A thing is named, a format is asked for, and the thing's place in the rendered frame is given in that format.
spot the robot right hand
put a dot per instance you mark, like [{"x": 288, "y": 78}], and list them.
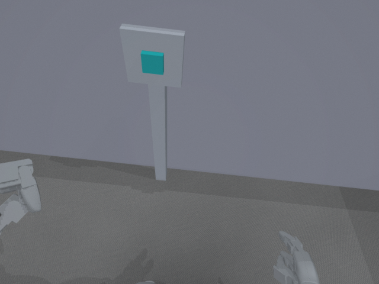
[{"x": 300, "y": 267}]

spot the robot left hand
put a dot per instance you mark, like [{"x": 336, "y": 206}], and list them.
[{"x": 17, "y": 176}]

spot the button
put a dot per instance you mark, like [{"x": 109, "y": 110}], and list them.
[{"x": 152, "y": 62}]

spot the panel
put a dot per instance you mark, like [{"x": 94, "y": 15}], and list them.
[{"x": 134, "y": 39}]

